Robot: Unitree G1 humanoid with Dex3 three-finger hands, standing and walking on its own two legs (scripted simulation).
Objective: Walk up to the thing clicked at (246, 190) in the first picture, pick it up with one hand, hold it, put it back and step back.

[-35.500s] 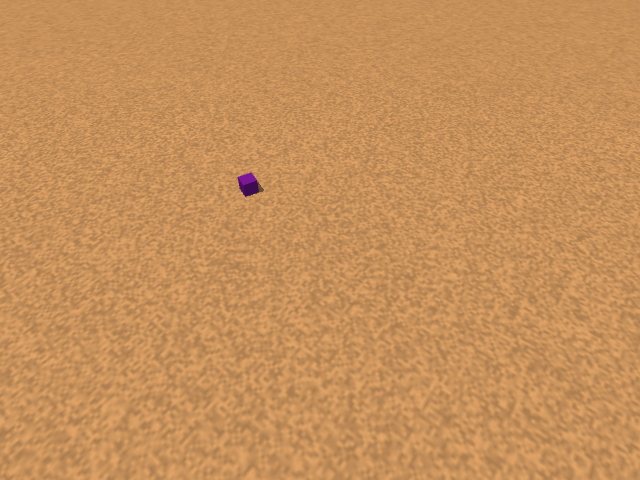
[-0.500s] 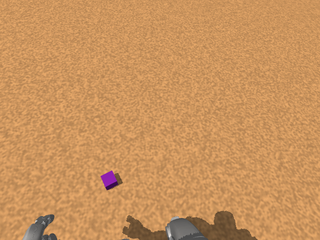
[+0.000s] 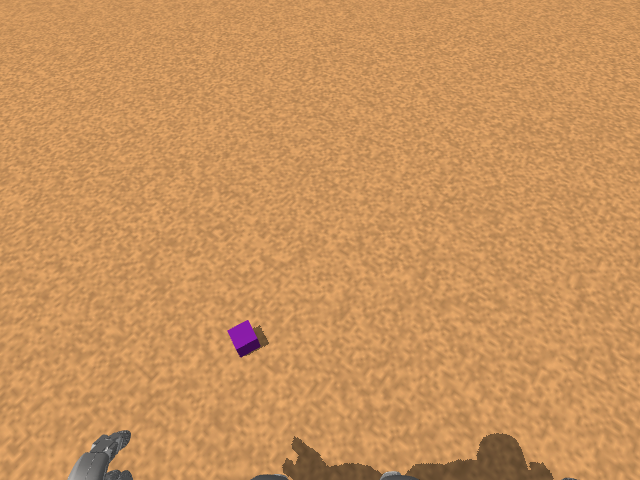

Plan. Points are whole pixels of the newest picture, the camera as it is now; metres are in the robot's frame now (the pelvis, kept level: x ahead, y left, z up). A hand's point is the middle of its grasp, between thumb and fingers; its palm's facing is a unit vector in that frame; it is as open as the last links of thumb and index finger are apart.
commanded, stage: step back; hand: left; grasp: from above
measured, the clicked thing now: (244, 338) +0.58 +0.27 -0.72
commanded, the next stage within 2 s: none
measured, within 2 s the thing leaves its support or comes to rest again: neither
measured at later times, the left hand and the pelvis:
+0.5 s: hand out of the picture -0.08 +0.23 -0.15, palm faces -0.04 -0.92 -0.40, open 7.4 cm; pelvis -0.16 -0.04 -0.01, yaw -2 degrees
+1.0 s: hand out of the picture -0.23 +0.23 -0.15, palm faces +0.01 -0.92 -0.39, open 7.4 cm; pelvis -0.33 -0.04 +0.00, yaw +0 degrees
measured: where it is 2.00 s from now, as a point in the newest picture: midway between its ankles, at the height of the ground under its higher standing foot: outside the picture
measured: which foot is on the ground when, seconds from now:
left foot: up 0.00-0.04, down 0.06-0.44, up 0.46-0.74, down 0.76-1.00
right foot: down 0.00-0.08, up 0.10-0.40, down 0.42-0.78, up 0.80-1.00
